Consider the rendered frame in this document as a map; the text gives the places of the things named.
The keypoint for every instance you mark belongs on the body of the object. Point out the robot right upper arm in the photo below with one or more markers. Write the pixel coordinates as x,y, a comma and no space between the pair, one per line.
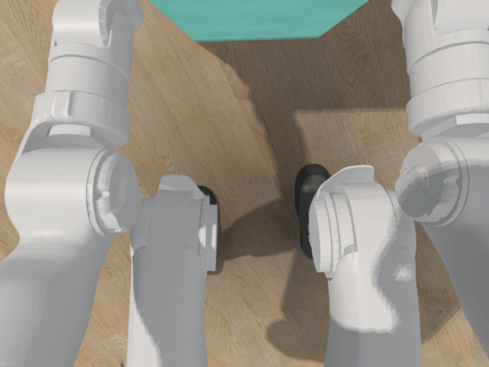
444,185

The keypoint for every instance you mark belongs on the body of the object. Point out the left robot shin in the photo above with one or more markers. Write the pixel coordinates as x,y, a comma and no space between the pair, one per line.
139,230

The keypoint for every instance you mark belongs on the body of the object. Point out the carton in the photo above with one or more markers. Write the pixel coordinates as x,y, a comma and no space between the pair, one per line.
247,20

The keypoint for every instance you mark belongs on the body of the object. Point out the robot left thigh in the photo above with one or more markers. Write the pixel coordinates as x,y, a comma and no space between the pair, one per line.
166,326

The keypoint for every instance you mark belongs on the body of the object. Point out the robot right forearm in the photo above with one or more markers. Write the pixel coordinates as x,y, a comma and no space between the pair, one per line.
447,60

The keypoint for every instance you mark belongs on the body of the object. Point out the robot left forearm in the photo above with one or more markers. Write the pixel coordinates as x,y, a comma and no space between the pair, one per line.
89,72

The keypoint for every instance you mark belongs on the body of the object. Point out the robot left upper arm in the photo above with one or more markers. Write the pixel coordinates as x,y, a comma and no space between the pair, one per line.
67,204

